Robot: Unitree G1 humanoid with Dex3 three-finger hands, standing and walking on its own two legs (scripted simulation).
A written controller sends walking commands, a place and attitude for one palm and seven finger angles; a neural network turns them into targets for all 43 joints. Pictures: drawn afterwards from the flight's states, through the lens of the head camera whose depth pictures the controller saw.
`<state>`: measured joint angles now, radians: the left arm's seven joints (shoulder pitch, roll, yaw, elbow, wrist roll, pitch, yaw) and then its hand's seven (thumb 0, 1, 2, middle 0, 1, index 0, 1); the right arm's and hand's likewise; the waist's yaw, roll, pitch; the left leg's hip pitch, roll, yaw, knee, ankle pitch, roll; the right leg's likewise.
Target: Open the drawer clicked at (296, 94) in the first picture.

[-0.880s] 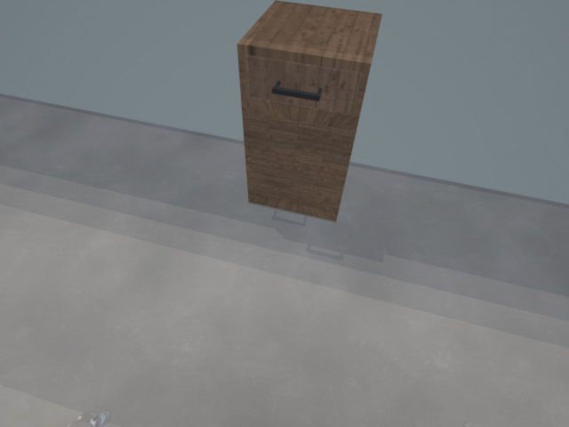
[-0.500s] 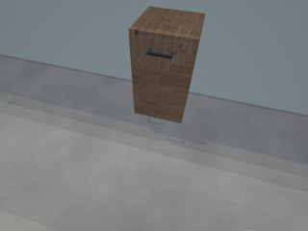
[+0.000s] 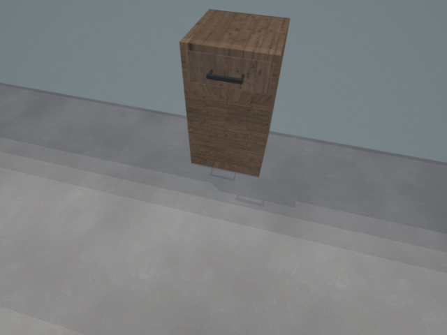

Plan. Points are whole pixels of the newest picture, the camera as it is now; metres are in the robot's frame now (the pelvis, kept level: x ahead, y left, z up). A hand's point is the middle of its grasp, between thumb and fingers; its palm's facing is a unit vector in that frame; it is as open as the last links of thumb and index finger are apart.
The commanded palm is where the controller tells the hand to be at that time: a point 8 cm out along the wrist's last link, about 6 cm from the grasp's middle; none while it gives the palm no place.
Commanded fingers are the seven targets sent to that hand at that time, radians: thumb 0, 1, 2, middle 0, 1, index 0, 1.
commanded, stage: look at it before walking up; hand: left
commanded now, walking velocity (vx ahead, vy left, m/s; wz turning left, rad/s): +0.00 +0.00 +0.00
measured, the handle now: (225, 76) +1.15 +0.05 -0.13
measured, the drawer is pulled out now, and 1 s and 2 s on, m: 0.00 0.00 0.00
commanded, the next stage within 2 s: walk to a spot facing it in 0.56 s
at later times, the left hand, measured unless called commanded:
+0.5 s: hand out of the picture +0.07 +0.24 -0.16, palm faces -0.03 -0.94 -0.33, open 7.4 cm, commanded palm none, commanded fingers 0.00 0.90 0.90 -0.20 -0.30 -0.20 -0.30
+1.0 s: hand out of the picture +0.02 +0.21 -0.20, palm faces +0.06 -0.99 -0.16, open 7.4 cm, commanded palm none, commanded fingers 0.00 0.90 0.90 -0.20 -0.30 -0.20 -0.30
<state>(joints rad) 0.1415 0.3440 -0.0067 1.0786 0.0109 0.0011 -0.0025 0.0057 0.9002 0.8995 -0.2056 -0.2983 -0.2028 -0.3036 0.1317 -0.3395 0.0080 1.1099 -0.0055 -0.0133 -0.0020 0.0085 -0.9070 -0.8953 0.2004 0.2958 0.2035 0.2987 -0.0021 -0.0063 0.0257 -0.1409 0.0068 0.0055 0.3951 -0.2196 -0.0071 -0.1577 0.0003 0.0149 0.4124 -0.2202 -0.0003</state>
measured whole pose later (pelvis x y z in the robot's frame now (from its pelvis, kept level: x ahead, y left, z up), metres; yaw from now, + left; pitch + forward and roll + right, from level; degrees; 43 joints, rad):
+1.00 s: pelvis +0.06 +0.03 -0.02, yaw +1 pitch -1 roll -1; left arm 0.38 0.21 0.02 1.10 0.02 0.01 -0.01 0.00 0.90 0.90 -0.20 -0.30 -0.20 -0.30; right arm 0.34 -0.19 -0.01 1.11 -0.02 -0.04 0.00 0.01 -0.91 -0.90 0.20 0.30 0.20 0.30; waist 0.01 -0.04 -0.01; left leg -0.19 0.01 0.08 0.59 -0.36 0.04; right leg -0.20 -0.03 -0.02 0.69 -0.43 -0.01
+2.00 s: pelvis +0.35 +0.02 -0.01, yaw -9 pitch -1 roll +1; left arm 0.28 0.17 0.06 1.00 0.02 0.03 0.00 0.00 0.91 0.90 -0.20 -0.30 -0.20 -0.30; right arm 0.19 -0.17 -0.04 1.00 -0.02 -0.01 -0.03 0.00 -0.92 -0.90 0.20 0.30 0.20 0.30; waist 0.01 0.00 0.06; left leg -0.23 0.11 0.22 0.56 -0.30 -0.01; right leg -0.28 -0.04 -0.08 0.58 -0.26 0.01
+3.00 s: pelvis +0.56 -0.08 +0.00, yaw -12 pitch +0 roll -1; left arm 0.27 0.14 0.05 1.07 0.03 -0.04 0.02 -0.01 0.94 0.90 -0.20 -0.30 -0.20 -0.30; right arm 0.24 -0.17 -0.05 1.05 -0.02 -0.02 -0.02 0.01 -0.92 -0.90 0.19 0.29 0.20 0.30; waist 0.00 0.03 0.02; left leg -0.44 0.10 0.08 0.81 -0.30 -0.01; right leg -0.18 0.01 -0.18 0.38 -0.21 -0.06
